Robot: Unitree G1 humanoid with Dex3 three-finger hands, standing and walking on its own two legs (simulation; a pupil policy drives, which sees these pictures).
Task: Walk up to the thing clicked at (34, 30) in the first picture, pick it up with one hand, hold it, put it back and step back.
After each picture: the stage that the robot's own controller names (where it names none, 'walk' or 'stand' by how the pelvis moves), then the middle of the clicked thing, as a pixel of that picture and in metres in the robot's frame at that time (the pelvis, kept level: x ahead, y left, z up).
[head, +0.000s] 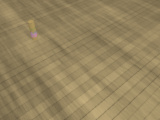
stand; (33, 30) +1.56 +0.53 -0.65
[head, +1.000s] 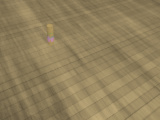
walk; (50, 34) +1.45 +0.25 -0.63
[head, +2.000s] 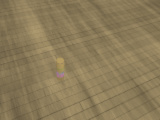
walk; (60, 69) +0.91 +0.13 -0.64
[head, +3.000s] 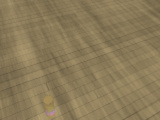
walk; (49, 107) +0.54 +0.19 -0.64
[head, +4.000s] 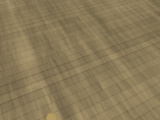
stand; out of the picture +0.41 +0.16 -0.64
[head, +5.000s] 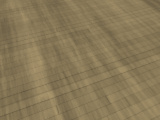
stand; out of the picture +0.39 +0.15 -0.66
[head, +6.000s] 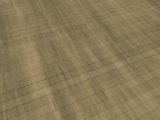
stand; out of the picture +0.38 +0.16 -0.66
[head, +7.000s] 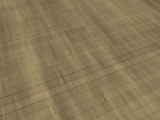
stand; out of the picture +0.38 +0.17 -0.66
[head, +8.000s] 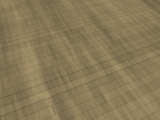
stand; out of the picture +0.37 +0.17 -0.66
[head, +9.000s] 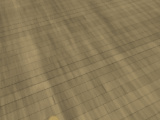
go down; out of the picture +0.38 +0.17 -0.65
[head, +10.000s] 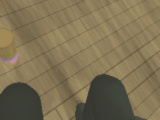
go down; (7, 50) +0.47 +0.21 -0.24
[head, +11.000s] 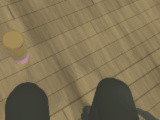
close in; (18, 51) +0.47 +0.21 -0.25
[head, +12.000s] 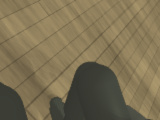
close in; out of the picture +0.45 +0.26 -0.16
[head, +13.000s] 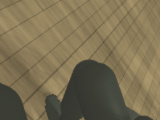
lift; out of the picture +0.44 +0.26 -0.16
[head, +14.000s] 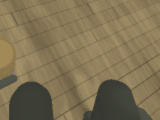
lift; (0, 65) +0.35 +0.24 -0.04
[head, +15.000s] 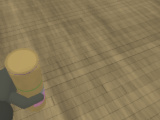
hold; (30, 86) +0.31 +0.15 +0.09
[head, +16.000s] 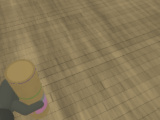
hold; (31, 94) +0.30 +0.16 +0.04
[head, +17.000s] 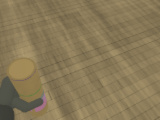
crouch; (31, 91) +0.32 +0.16 +0.03
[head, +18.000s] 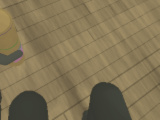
crouch; (7, 44) +0.46 +0.18 -0.05
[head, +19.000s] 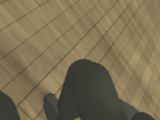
lower; out of the picture +0.44 +0.27 -0.17
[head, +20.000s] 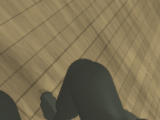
lower; out of the picture +0.45 +0.28 -0.17
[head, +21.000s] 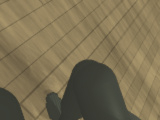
lower; out of the picture +0.44 +0.28 -0.16
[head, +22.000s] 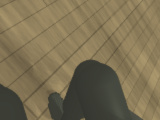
lower; out of the picture +0.44 +0.27 -0.16
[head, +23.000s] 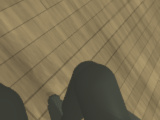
loosen; out of the picture +0.43 +0.23 -0.16
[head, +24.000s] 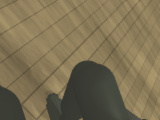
withdraw; out of the picture +0.43 +0.25 -0.17
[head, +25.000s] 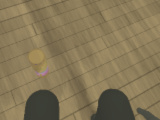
walk; (40, 65) +0.46 +0.18 -0.33
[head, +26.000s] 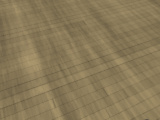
stand; out of the picture +0.38 +0.14 -0.59
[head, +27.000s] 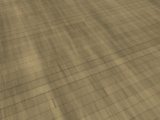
stand; out of the picture +0.39 +0.15 -0.60
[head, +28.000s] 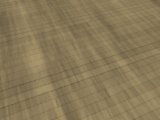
stand; out of the picture +0.39 +0.14 -0.63
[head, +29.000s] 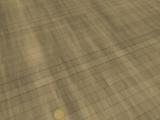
walk; out of the picture +0.43 +0.14 -0.65
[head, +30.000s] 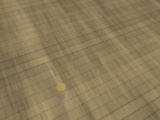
walk; (61, 94) +0.56 +0.09 -0.64
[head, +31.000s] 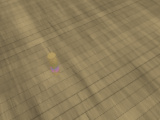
walk; (53, 64) +0.82 +0.24 -0.62
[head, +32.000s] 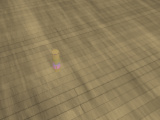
stand; (56, 61) +1.03 +0.20 -0.64
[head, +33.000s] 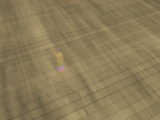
stand; (60, 64) +1.04 +0.20 -0.66
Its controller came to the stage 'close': yes
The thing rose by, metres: 0.69
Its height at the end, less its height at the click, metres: +0.00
